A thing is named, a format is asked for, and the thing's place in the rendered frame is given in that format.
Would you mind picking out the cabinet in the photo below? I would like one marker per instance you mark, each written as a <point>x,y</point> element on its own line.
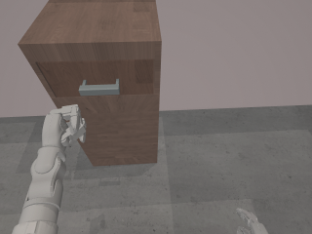
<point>121,129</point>

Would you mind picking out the left robot forearm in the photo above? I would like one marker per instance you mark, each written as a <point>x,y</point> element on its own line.
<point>41,207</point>

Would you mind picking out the handle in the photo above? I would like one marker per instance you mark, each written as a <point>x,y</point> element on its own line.
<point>99,90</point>

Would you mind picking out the robot right hand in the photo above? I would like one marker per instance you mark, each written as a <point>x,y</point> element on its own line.
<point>251,220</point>

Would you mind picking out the drawer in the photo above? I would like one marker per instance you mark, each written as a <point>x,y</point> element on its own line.
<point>136,76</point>

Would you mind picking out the robot left hand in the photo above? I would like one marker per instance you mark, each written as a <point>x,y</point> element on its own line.
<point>57,132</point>

